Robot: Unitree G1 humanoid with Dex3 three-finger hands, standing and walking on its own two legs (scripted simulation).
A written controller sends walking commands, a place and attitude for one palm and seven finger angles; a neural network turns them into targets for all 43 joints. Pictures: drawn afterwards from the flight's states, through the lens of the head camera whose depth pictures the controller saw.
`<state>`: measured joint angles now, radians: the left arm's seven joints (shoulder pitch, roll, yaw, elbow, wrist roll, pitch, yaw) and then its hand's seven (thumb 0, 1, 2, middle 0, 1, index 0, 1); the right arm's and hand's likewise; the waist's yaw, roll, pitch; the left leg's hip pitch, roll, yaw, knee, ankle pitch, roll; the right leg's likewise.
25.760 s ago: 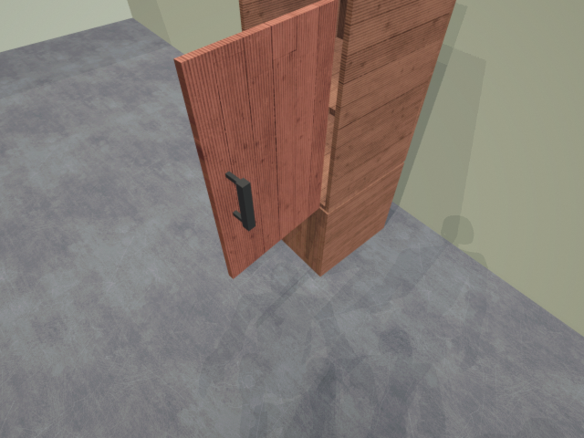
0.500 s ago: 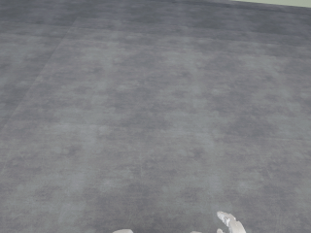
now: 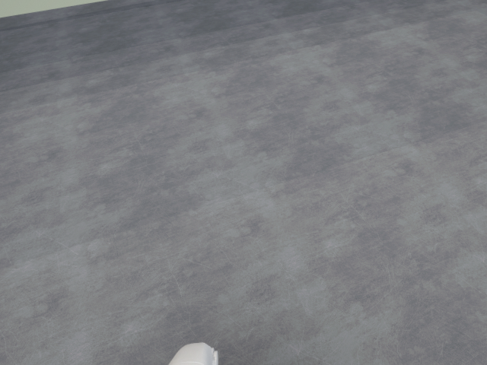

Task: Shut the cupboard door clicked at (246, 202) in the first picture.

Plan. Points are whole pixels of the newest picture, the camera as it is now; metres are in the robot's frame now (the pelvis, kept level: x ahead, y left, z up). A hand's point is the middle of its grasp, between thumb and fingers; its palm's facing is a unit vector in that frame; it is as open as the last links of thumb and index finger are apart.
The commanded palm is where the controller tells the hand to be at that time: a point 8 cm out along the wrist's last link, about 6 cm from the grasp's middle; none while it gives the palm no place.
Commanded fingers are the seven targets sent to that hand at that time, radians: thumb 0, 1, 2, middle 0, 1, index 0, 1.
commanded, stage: turn to face it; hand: left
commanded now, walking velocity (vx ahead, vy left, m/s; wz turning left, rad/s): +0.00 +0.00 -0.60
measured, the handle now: out of the picture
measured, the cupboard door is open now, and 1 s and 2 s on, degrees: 73 73 73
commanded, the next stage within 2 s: none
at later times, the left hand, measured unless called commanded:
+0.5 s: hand (130, 348) +0.17 +0.23 -0.16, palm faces -0.24 -0.95 -0.22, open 7.4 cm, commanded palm none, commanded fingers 0.00 0.90 0.90 -0.20 -0.30 -0.20 -0.30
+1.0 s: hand (181, 339) +0.19 +0.14 -0.16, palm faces -0.52 -0.82 -0.22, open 7.4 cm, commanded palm none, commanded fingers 0.00 0.90 0.90 -0.20 -0.30 -0.20 -0.30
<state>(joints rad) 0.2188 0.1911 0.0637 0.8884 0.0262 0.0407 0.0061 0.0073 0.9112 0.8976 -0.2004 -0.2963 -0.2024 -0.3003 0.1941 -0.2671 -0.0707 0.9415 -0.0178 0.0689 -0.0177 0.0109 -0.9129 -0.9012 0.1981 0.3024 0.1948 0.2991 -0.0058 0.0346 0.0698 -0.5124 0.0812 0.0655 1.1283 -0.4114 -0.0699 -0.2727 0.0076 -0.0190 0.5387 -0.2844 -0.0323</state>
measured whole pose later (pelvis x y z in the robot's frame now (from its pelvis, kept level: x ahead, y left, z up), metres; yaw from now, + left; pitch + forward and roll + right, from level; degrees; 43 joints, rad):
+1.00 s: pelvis +0.01 +0.02 +0.00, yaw -34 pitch +2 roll +0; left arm 0.19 0.21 0.06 0.88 0.03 0.06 -0.01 0.01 0.91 0.90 -0.20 -0.30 -0.21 -0.30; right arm 0.16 -0.23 -0.04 0.87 -0.01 0.04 -0.02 0.01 -0.91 -0.90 0.20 0.30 0.20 0.30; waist 0.01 -0.03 0.08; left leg -0.39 0.05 0.04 0.74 -0.38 -0.08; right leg -0.30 0.02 0.09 0.54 -0.27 0.00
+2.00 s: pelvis +0.04 -0.01 +0.00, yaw -70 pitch +1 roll -2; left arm 0.17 0.28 0.09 0.89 0.02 0.09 -0.04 0.01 0.91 0.90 -0.20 -0.30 -0.20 -0.30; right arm 0.19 -0.21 -0.01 0.85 -0.03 0.02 -0.03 0.01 -0.90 -0.90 0.20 0.30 0.20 0.30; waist 0.02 -0.02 0.09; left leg -0.24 0.12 0.14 0.52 -0.28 -0.01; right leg -0.47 0.00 -0.02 1.09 -0.48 0.05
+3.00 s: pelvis -0.02 -0.12 -0.01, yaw -90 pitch +1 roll +0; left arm 0.16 0.23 0.07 0.98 0.03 0.01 -0.05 0.01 0.91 0.90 -0.20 -0.30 -0.20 -0.30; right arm 0.41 -0.21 -0.04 1.06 -0.03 0.00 -0.01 0.01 -0.90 -0.90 0.20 0.30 0.20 0.30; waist -0.05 0.01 0.04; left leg -0.15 0.15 0.15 0.57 -0.42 -0.06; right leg -0.31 -0.04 -0.06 0.53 -0.24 -0.01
